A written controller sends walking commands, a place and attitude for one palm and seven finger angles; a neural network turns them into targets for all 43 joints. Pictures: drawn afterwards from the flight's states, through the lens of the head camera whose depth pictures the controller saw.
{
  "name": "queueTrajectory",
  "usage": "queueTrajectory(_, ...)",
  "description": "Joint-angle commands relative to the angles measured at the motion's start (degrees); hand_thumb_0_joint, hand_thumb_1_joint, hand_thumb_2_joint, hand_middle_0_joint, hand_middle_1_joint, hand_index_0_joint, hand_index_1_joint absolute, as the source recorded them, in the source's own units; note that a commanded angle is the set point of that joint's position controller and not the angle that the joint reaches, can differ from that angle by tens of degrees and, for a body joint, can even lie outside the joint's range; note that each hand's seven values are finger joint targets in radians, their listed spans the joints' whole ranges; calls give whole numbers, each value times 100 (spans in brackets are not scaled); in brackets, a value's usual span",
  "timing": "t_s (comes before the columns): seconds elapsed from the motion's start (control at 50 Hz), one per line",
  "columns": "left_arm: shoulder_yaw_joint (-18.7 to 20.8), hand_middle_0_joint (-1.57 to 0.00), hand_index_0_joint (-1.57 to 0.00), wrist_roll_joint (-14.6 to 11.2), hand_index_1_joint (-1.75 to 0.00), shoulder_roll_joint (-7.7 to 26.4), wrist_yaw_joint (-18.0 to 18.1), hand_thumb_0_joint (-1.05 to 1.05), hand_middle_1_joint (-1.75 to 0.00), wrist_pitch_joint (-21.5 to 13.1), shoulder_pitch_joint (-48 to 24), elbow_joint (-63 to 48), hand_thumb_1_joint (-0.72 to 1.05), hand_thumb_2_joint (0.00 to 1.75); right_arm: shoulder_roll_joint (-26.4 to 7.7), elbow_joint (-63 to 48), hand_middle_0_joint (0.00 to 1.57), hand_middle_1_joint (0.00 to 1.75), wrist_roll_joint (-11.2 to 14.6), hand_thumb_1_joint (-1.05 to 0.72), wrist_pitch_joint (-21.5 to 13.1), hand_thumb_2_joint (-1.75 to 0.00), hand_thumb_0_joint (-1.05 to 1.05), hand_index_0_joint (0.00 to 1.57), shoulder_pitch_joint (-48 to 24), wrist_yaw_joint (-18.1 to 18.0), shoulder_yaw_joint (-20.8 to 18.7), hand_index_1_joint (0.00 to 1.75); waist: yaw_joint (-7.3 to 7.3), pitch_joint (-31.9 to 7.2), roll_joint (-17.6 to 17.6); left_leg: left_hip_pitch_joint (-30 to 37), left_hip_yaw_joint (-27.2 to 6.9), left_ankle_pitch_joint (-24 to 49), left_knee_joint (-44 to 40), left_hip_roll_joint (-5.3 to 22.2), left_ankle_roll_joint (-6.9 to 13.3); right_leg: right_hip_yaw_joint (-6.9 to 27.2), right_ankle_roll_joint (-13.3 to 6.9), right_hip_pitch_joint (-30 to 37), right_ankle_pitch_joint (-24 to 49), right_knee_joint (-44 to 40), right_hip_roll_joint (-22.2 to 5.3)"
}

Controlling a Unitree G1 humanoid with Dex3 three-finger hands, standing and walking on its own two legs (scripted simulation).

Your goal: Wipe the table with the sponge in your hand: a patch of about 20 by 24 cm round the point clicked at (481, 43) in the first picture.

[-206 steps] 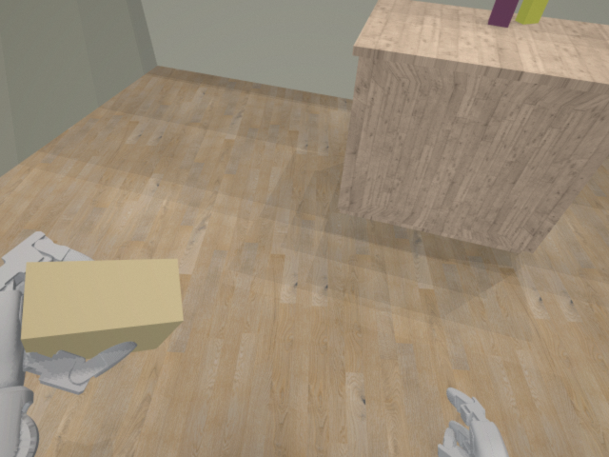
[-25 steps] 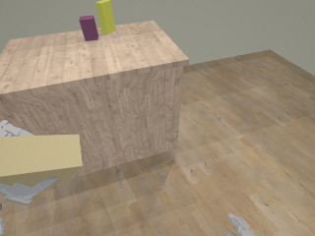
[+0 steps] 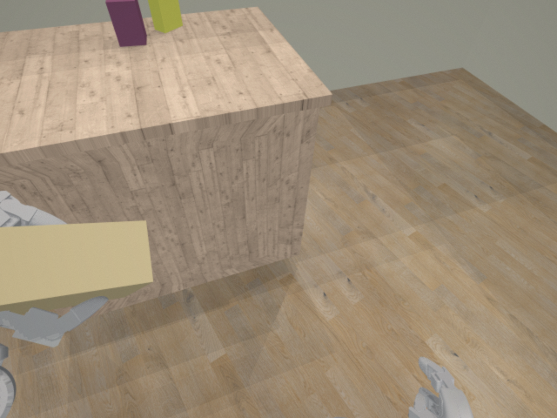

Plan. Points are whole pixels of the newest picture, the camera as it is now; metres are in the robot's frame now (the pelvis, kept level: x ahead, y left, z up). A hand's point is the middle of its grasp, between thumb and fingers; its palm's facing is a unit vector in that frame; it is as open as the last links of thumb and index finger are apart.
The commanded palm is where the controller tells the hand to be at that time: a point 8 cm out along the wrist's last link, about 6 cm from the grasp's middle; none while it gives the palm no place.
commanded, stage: take the last steps up to it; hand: left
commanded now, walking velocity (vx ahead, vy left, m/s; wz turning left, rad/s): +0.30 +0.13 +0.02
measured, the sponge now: (94, 267) +0.24 +0.21 +0.16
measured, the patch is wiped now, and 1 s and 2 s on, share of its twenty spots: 0.00 0.00 0.00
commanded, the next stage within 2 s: come to a stop and stand still in 1.60 s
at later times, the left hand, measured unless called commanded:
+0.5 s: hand (89, 201) +0.31 +0.24 +0.18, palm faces +0.34 -0.81 -0.48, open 10.2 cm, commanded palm +0.25 +0.30 +0.19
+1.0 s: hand (76, 135) +0.42 +0.29 +0.19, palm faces +0.38 -0.77 -0.51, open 10.3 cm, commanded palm +0.37 +0.33 +0.19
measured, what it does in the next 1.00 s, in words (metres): walks ahead: right foot, then left foot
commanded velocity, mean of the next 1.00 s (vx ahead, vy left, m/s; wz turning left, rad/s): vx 0.29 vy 0.11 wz -0.01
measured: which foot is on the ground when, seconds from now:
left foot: down 0.00-0.18, up 0.20-0.58, down 0.60-1.00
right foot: up 0.00-0.14, down 0.16-0.60, up 0.62-1.00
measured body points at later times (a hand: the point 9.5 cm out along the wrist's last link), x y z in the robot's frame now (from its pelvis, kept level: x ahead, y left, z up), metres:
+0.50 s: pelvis +0.10 +0.01 +0.01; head +0.15 +0.00 +0.46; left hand +0.29 +0.28 +0.20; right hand +0.26 -0.25 -0.08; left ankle +0.17 +0.19 -0.69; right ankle +0.08 -0.09 -0.73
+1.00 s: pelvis +0.20 +0.05 +0.00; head +0.21 +0.04 +0.45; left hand +0.39 +0.33 +0.22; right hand +0.35 -0.15 -0.11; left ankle +0.19 +0.16 -0.73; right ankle +0.24 -0.03 -0.73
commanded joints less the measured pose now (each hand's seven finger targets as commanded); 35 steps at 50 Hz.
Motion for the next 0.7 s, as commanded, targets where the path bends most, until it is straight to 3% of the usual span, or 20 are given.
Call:
queueTrajectory(0.0,499,-120,-120,-92,-160,938,56,0,-160,-459,-55,-1966,10,130,-759,-765,20,30,-6,-90,-438,-90,0,20,-396,-18,-140,30,150,-616,1517,561,-1229,821,-1489,1138,905,-202,23,-200,524,-1055,-72)
queueTrajectory(0.08,657,-120,-120,-120,-160,977,58,0,-160,-313,82,-1385,10,130,-721,-726,20,30,-75,-90,-389,-90,0,20,-413,-67,-44,30,168,-687,1214,159,-981,314,-1187,1096,656,-578,33,948,861,-2643,186)
queueTrajectory(0.12,698,-120,-120,-102,-160,962,44,0,-160,-231,12,-890,10,130,-719,-684,20,30,-60,-90,-287,-90,0,20,-443,-99,-54,30,221,-790,497,-438,-736,-279,-189,874,437,-338,-89,1931,1302,-3584,68)
queueTrajectory(0.14,691,-120,-120,-54,-160,1037,28,0,-160,-185,-83,-668,10,130,-638,-668,20,30,-58,-90,-216,-90,0,20,-407,-90,-66,30,222,-814,-704,-1154,-379,-715,1226,403,241,1015,-457,2383,911,-4226,-703)
queueTrajectory(0.16,647,-120,-120,-87,-160,997,-10,0,-160,-114,-78,-360,10,130,-594,-809,20,30,-59,-90,-177,-90,0,20,-532,-46,-48,30,218,-674,-2034,-2373,-277,-1548,2895,-266,-38,3519,-1077,2693,911,-4856,-1987)
queueTrajectory(0.18,725,-120,-120,-179,-160,1070,-20,0,-160,-140,-473,-369,10,130,-725,-801,20,30,-86,-90,-178,-90,0,20,-672,6,-55,30,212,-440,-1733,-2634,-978,-1250,3823,-102,-173,3957,-1231,2335,618,-5187,-2438)
queueTrajectory(0.22,640,-120,-120,-156,-160,993,-135,0,-160,-262,-521,-166,10,130,-725,-614,20,30,-81,-90,-137,-90,0,20,-494,57,-89,30,78,-97,-1069,-2579,-1194,-525,4212,172,-299,3104,-1164,1797,783,-5110,-2059)
queueTrajectory(0.24,549,-120,-120,-135,-160,940,-170,0,-160,-317,-433,-239,10,130,-705,-578,20,30,-84,-90,-56,-90,0,20,-558,57,-32,30,107,-58,-642,-2520,-1129,-264,4235,245,-345,2302,-1037,1649,1539,-4941,-1786)
queueTrajectory(0.28,430,-120,-120,-65,-160,954,-180,0,-160,-400,-672,-611,10,130,-683,-617,20,30,-84,-90,15,-90,0,20,-744,60,27,30,123,-190,-438,-2400,-923,-63,3965,280,-366,1326,-889,1706,2678,-4749,-1540)
queueTrajectory(0.32,343,-120,-120,-38,-160,961,-128,0,-160,-433,-735,-940,10,130,-719,-664,20,30,-94,-90,18,-90,0,20,-679,89,9,30,90,-371,-580,-2219,-766,106,3321,317,-349,816,-855,1866,3342,-4643,-1445)
queueTrajectory(0.38,604,-120,-120,-50,-160,1222,-2,0,-160,-484,-422,-1551,10,130,-667,-834,20,30,-115,-90,-58,-90,0,20,-664,67,-39,30,192,-577,-565,-1524,-329,158,1724,289,-287,520,-894,1989,3795,-4493,-1347)
queueTrajectory(0.44,855,-120,-120,-93,-160,1238,115,0,-160,-395,153,-1860,10,130,-589,-1045,20,30,-119,-90,-91,-90,0,20,-573,69,-96,30,345,-896,-704,-1066,72,55,706,45,-247,639,-943,2447,4313,-4226,-1319)
queueTrajectory(0.48,901,-120,-120,-129,-160,1165,173,0,-160,-338,317,-1919,10,130,-550,-1123,20,30,-96,-90,-99,-90,0,20,-470,49,-123,30,301,-1107,-909,-545,189,134,149,-42,-223,568,-891,2487,4014,-4006,-1286)
queueTrajectory(0.52,921,-120,-120,-141,-160,1087,212,0,-160,-314,263,-1773,10,130,-607,-1112,20,30,-96,-90,-68,-90,0,20,-372,-8,-168,30,188,-1098,-647,233,377,613,-523,-163,-227,380,-688,2103,3329,-3634,-999)
queueTrajectory(0.54,868,-120,-120,-145,-160,1020,208,0,-160,-337,153,-1770,10,130,-702,-1106,20,30,-75,-90,-66,-90,0,20,-304,-55,-230,30,111,-1194,-205,817,288,696,-847,-100,-172,278,-559,1836,3185,-3024,-824)
queueTrajectory(0.56,725,-120,-120,-173,-160,857,188,0,-160,-353,210,-1647,10,130,-850,-1109,20,30,-20,-90,-69,-90,0,20,-202,-92,-304,30,-5,-1345,883,1734,-478,864,-1046,428,48,-33,-338,1088,2451,-1790,-479)
queueTrajectory(0.58,672,-120,-120,-175,-160,855,182,0,-160,-399,19,-1795,10,130,-985,-1133,20,30,-11,-90,-50,-90,0,20,-260,-64,-335,30,34,-1295,2036,2449,-2354,1968,-1157,1728,646,-275,-77,-461,-331,-496,137)
queueTrajectory(0.6,720,-120,-120,-89,-160,1065,181,0,-160,-437,-138,-1543,10,130,-908,-1211,20,30,-21,-90,-87,-90,0,20,-288,-28,-262,30,42,-1081,1589,2086,-3043,2123,-1405,2145,1045,109,-155,-923,-909,492,308)
queueTrajectory(0.64,732,-120,-120,-135,-160,1162,87,0,-160,-363,-319,-1168,10,130,-829,-998,20,30,-39,-90,-124,-90,0,20,-428,-32,-163,30,20,-715,1260,1378,-2614,1254,-1525,2039,1173,346,-99,-1302,-310,946,-121)
queueTrajectory(0.68,515,-120,-120,-88,-160,947,14,0,-160,-351,-379,-1515,10,130,-821,-868,20,30,24,-90,-169,-90,0,20,-389,-1,-190,30,73,-598,1143,1318,-1772,1202,-1450,1663,1024,251,-11,-1447,264,670,-222)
